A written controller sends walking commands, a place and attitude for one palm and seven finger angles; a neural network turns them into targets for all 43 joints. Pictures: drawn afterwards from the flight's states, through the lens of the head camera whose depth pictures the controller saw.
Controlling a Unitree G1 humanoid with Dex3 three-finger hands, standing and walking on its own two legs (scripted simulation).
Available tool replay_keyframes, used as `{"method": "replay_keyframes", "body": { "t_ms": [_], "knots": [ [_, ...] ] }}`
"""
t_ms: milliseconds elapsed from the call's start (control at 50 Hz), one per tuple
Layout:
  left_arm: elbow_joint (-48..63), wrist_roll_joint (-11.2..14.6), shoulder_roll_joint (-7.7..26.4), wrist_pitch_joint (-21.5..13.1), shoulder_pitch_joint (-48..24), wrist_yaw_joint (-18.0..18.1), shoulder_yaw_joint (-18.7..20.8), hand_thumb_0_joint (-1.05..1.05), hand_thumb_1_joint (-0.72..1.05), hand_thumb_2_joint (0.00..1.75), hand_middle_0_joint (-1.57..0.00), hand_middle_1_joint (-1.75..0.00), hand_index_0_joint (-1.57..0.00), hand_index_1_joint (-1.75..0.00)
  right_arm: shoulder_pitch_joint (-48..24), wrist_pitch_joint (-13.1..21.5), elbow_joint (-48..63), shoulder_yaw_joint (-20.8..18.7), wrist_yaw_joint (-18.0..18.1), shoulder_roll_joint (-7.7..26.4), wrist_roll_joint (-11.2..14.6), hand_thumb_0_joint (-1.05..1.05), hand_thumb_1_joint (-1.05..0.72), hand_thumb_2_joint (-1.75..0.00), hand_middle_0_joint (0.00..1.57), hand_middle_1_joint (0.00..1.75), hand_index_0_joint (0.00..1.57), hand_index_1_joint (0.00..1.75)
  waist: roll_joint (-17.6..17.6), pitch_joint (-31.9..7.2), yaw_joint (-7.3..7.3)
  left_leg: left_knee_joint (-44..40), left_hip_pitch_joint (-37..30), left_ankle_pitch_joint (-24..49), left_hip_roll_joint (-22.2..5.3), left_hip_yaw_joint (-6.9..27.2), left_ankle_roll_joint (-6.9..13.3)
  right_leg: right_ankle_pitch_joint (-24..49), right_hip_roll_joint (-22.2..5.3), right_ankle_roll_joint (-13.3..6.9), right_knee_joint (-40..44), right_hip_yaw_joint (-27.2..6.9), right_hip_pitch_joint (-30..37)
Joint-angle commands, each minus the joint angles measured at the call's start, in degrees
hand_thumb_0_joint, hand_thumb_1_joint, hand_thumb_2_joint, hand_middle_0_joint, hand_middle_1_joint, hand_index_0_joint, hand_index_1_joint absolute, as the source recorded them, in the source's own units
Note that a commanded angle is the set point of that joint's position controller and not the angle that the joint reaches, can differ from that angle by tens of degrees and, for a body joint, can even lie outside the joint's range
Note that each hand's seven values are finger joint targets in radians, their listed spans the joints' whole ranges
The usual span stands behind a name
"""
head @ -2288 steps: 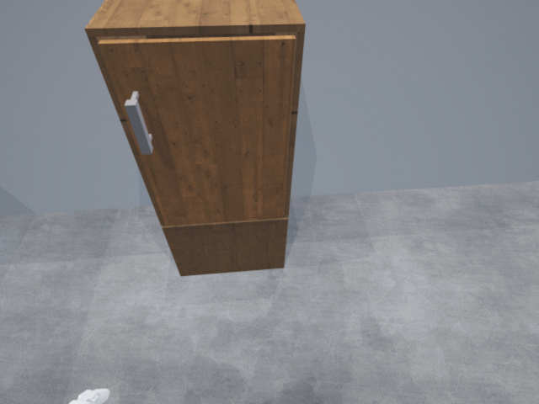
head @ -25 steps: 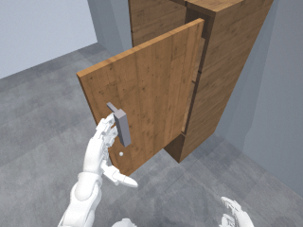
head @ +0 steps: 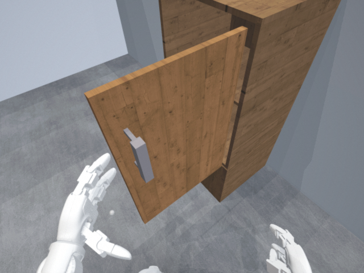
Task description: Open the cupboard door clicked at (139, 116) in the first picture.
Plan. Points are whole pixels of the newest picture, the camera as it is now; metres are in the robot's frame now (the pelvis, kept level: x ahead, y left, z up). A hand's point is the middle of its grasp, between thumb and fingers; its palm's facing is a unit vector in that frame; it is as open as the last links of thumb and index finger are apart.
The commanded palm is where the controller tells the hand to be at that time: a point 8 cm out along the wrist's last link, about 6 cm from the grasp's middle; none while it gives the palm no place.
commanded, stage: slide the hand sideways off the handle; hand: left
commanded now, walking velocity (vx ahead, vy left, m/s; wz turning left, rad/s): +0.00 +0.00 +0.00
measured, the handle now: (138, 155) +0.35 +0.12 +0.08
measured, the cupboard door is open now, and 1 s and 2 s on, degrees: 91 91 91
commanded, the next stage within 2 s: draw the hand back to the body in 0.10 s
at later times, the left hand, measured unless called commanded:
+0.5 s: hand (80, 208) +0.22 +0.20 +0.10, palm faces -0.01 -1.00 -0.06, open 16.3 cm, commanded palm +0.19 +0.25 +0.11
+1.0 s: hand (30, 200) +0.21 +0.26 +0.14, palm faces +0.28 -0.90 -0.33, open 13.9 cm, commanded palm +0.17 +0.31 +0.17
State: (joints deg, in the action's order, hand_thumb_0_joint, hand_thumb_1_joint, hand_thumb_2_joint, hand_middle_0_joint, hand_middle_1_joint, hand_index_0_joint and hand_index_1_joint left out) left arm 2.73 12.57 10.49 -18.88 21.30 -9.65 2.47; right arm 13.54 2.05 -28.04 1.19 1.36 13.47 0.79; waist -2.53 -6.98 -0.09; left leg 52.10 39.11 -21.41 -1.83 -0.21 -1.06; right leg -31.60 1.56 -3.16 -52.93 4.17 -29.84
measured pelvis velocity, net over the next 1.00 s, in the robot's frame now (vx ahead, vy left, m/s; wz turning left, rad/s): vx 0.01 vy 0.04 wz -0.01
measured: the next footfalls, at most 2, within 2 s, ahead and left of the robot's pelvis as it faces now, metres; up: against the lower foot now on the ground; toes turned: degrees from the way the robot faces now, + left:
none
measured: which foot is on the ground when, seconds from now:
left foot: down 0.00-1.00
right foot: down 0.00-1.00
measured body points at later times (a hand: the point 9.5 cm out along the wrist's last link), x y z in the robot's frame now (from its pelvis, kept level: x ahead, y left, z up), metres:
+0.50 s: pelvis +0.00 +0.02 +0.01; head +0.00 +0.00 +0.46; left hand +0.21 +0.25 +0.11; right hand +0.16 -0.21 -0.07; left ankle +0.05 +0.13 -0.69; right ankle -0.05 -0.08 -0.69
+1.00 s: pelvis +0.01 +0.04 +0.04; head +0.00 +0.03 +0.49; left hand +0.19 +0.31 +0.16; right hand +0.19 -0.17 -0.03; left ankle +0.05 +0.13 -0.69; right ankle -0.05 -0.08 -0.69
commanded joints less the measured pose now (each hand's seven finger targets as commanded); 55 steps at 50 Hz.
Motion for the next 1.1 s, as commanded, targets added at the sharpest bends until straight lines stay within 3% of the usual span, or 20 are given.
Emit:
{"method": "replay_keyframes", "body": {
  "t_ms": [0, 40, 100, 140, 180, 260, 320, 420, 440, 540, 600, 680, 700, 720, 740, 780, 860, 920, 1040, 1080],
  "knots": [
    [11.60, 2.74, 8.53, -4.04, -3.79, -2.59, 7.40, 0.00, -0.50, 0.30, -0.15, -0.30, -0.15, -0.30, -3.22, 3.39, 8.57, -2.63, 1.26, 6.22, 0.46, 0.00, -0.90, -0.90, 0.20, 0.30, 0.20, 0.30, 5.28, -7.74, 0.61, -2.04, -8.35, 9.92, 2.65, 0.91, 2.39, 32.61, -2.12, 5.28, 10.18, -7.18, 0.35],
    [11.45, 3.45, 8.54, -4.27, -4.33, -3.89, 7.49, 0.00, -0.50, 0.30, -0.15, -0.30, -0.15, -0.30, -3.61, 3.61, 8.53, -2.52, 1.49, 6.35, 0.58, 0.00, -0.90, -0.90, 0.20, 0.30, 0.20, 0.30, 4.20, -6.92, 0.92, -1.36, -7.24, 9.06, 2.65, 0.99, 2.36, 31.32, -2.52, 5.64, 10.65, -8.38, -0.06],
    [13.00, 4.36, 6.58, -5.35, -7.85, -5.14, 4.90, 0.00, -0.50, 0.30, -0.15, -0.30, -0.15, -0.30, -3.30, 4.89, 8.06, -2.50, 1.78, 6.44, 0.71, 0.00, -0.90, -0.90, 0.20, 0.30, 0.20, 0.30, 1.27, -7.46, 1.78, -1.02, -8.88, 8.90, 2.52, 1.60, 2.50, 27.80, -1.88, 4.90, 10.08, -7.13, -2.77],
    [14.11, 4.79, 6.22, -5.62, -7.92, -5.55, 3.92, 0.00, -0.50, 0.30, -0.15, -0.30, -0.15, -0.30, -3.11, 5.72, 8.14, -2.72, 1.93, 6.65, 0.71, 0.00, -0.90, -0.90, 0.20, 0.30, 0.20, 0.30, 2.32, -8.78, 1.88, -0.56, -9.25, 9.31, 2.36, 1.89, 2.67, 27.92, -1.94, 5.11, 9.84, -7.22, -2.89],
    [12.61, 4.55, 7.06, -5.30, -7.48, -5.52, 4.40, 0.00, -0.50, 0.30, -0.15, -0.30, -0.15, -0.30, -2.74, 5.95, 7.87, -2.71, 2.08, 6.90, 0.77, 0.00, -0.90, -0.90, 0.20, 0.30, 0.20, 0.30, 3.01, -8.29, 1.87, -0.71, -8.70, 8.75, 2.27, 2.09, 2.65, 26.11, -1.72, 4.93, 9.76, -6.96, -3.73],
    [15.24, 3.96, 12.01, -3.27, -6.22, -3.65, 9.71, 0.00, -0.50, 0.30, -0.15, -0.30, -0.15, -0.30, -3.34, 5.94, 8.55, -2.72, 2.23, 6.63, 1.05, 0.00, -0.90, -0.90, 0.20, 0.30, 0.20, 0.30, 1.72, -10.30, -0.35, -3.07, -10.64, 9.44, 2.09, 1.69, 2.74, 24.06, -1.38, 4.19, 10.47, -6.50, -1.10],
    [15.45, 4.34, 11.45, -0.66, -2.64, -2.38, 10.74, 0.00, -0.50, 0.30, -0.15, -0.30, -0.15, -0.30, -3.81, 5.73, 9.25, -2.46, 2.17, 6.12, 1.41, 0.00, -0.90, -0.90, 0.20, 0.30, 0.20, 0.30, 1.74, -9.06, -1.28, -5.03, -11.47, 9.28, 1.95, 1.43, 2.68, 22.62, -0.71, 3.93, 11.39, -5.17, 0.09],
    [16.24, 5.85, 10.54, 2.47, 0.03, -2.96, 11.16, 0.00, -0.50, 0.30, -0.15, -0.30, -0.15, -0.30, -4.42, 5.93, 9.62, -2.05, 2.54, 6.21, 1.93, 0.00, -0.90, -0.90, 0.20, 0.30, 0.20, 0.30, 3.52, -5.82, -0.87, -6.93, -12.72, 8.79, 1.77, 1.42, 2.75, 22.79, -0.29, 4.47, 13.63, -4.40, 0.60],
    [17.21, 6.01, 10.10, 2.85, -1.35, -3.49, 9.99, 0.00, -0.50, 0.30, -0.15, -0.30, -0.15, -0.30, -4.36, 6.20, 9.75, -1.75, 2.56, 6.36, 1.99, 0.00, -0.90, -0.90, 0.20, 0.30, 0.20, 0.30, 2.49, -4.69, -0.38, -7.47, -12.99, 8.20, 1.82, 1.59, 2.77, 21.67, -0.25, 4.28, 14.07, -4.07, -0.09],
    [20.25, 7.04, 12.54, 3.68, -3.73, -5.76, 11.42, 0.00, -0.50, 0.30, -0.15, -0.30, -0.15, -0.30, -4.01, 7.95, 9.28, -1.50, 3.24, 6.96, 2.11, 0.00, -0.90, -0.90, 0.20, 0.30, 0.20, 0.30, 0.68, -4.14, 0.04, -8.67, -15.40, 7.97, 1.68, 2.27, 2.85, 19.24, 0.14, 3.81, 15.61, -3.82, -0.38],
    [23.54, 7.23, 12.72, 4.03, -3.22, -5.99, 11.65, 0.00, -0.47, 0.32, -0.15, -0.30, -0.15, -0.30, -3.84, 9.31, 9.27, -1.21, 3.19, 6.75, 2.13, 0.00, -0.90, -0.90, 0.20, 0.30, 0.20, 0.30, -2.28, -5.32, -0.60, -10.51, -18.66, 8.92, 1.54, 3.01, 2.72, 18.96, 0.82, 2.88, 15.01, -1.65, -0.22],
    [24.31, 7.44, 13.55, 5.97, -2.14, -5.72, 13.47, 0.00, -0.32, 0.37, -0.16, -0.30, -0.16, -0.30, -4.35, 10.27, 8.72, -0.99, 3.16, 6.66, 2.31, 0.00, -0.90, -0.90, 0.20, 0.30, 0.20, 0.30, -2.32, -4.42, -1.01, -12.10, -19.90, 8.63, 1.43, 3.37, 2.49, 18.37, 0.98, 2.68, 15.81, -0.74, 0.61],
    [28.40, -1.39, 20.13, 6.60, -4.28, 3.08, 14.76, 0.00, -0.29, 0.39, -0.16, -0.30, -0.16, -0.30, -6.21, 9.22, 8.36, -0.84, 4.45, 6.23, 1.11, 0.00, -0.90, -0.90, 0.20, 0.30, 0.20, 0.30, -1.10, -3.54, -3.50, -14.44, -20.95, 7.55, 1.53, 2.42, 2.87, 17.23, -0.36, 1.91, 21.13, -4.16, 1.17],
    [25.45, -2.26, 16.62, 8.19, 0.41, 7.23, 13.77, 0.00, -0.26, 0.40, -0.16, -0.30, -0.16, -0.30, -5.91, 8.80, 7.79, -0.49, 5.01, 5.55, 0.70, 0.00, -0.90, -0.90, 0.20, 0.30, 0.20, 0.30, 1.65, 0.46, -2.31, -15.49, -20.71, 5.91, 1.18, 2.03, 2.80, 14.41, -0.81, 2.06, 23.65, -4.14, 1.01],
    [25.86, -2.84, 13.04, 9.32, 1.67, 8.90, 11.09, 0.00, -0.22, 0.42, -0.16, -0.30, -0.16, -0.30, -6.01, 8.26, 7.99, -0.29, 5.04, 5.45, 0.91, 0.00, -0.90, -0.90, 0.20, 0.30, 0.20, 0.30, 2.15, 0.99, -1.78, -16.28, -21.30, 4.86, 1.10, 2.41, 2.68, 13.18, -1.01, 2.17, 23.68, -3.67, 1.11],
    [27.40, -5.43, 12.50, 10.55, 1.87, 11.92, 9.72, 0.00, -0.15, 0.45, -0.16, -0.30, -0.16, -0.30, -5.97, 7.26, 7.24, -0.14, 4.98, 5.42, 0.82, 0.00, -0.90, -0.90, 0.20, 0.30, 0.20, 0.30, -1.92, 1.33, -1.54, -18.57, -24.00, 3.93, 0.60, 2.69, 2.60, 12.94, -1.08, 2.04, 24.45, -3.07, 2.95],
    [29.40, -8.09, 15.21, 11.44, 0.76, 15.91, 11.67, 0.00, -0.01, 0.51, -0.17, -0.30, -0.17, -0.30, -7.20, 6.66, 6.24, -0.19, 5.33, 5.71, 0.12, 0.00, -0.90, -0.90, 0.20, 0.30, 0.20, 0.30, -0.44, -0.08, -1.73, -21.69, -27.90, 6.89, 0.44, 2.13, 2.81, 15.54, -1.17, 2.01, 27.17, -2.84, 8.13],
    [30.01, -9.03, 16.78, 11.86, 0.01, 17.44, 13.42, 0.00, 0.09, 0.55, -0.17, -0.30, -0.17, -0.30, -7.65, 6.51, 5.15, -0.04, 5.41, 5.84, -0.21, 0.00, -0.90, -0.90, 0.20, 0.30, 0.20, 0.30, -1.29, 0.06, -2.11, -24.08, -30.18, 10.20, 0.35, 2.15, 2.68, 18.45, -1.18, 1.70, 28.80, -2.55, 12.03],
    [30.53, -9.63, 15.97, 12.31, 0.10, 18.17, 14.13, 0.00, 0.31, 0.64, -0.18, -0.30, -0.18, -0.30, -8.56, 6.61, 3.70, -0.22, 4.87, 5.71, -0.40, 0.00, -0.90, -0.90, 0.20, 0.30, 0.20, 0.30, -3.31, 1.53, -2.35, -27.81, -34.68, 15.64, -0.12, 2.04, 2.27, 22.25, -0.98, 1.73, 31.10, -2.35, 15.73],
    [30.24, -9.67, 16.32, 12.35, 1.52, 18.17, 15.30, 0.00, 0.37, 0.68, -0.18, -0.30, -0.18, -0.30, -8.41, 6.52, 3.28, -0.46, 4.50, 5.86, -0.56, 0.00, -0.90, -0.90, 0.20, 0.30, 0.20, 0.30, -2.24, 0.94, -2.69, -28.47, -36.06, 18.80, -0.42, 1.94, 2.09, 24.19, -0.84, 1.83, 31.50, -2.12, 17.11]
  ]
}}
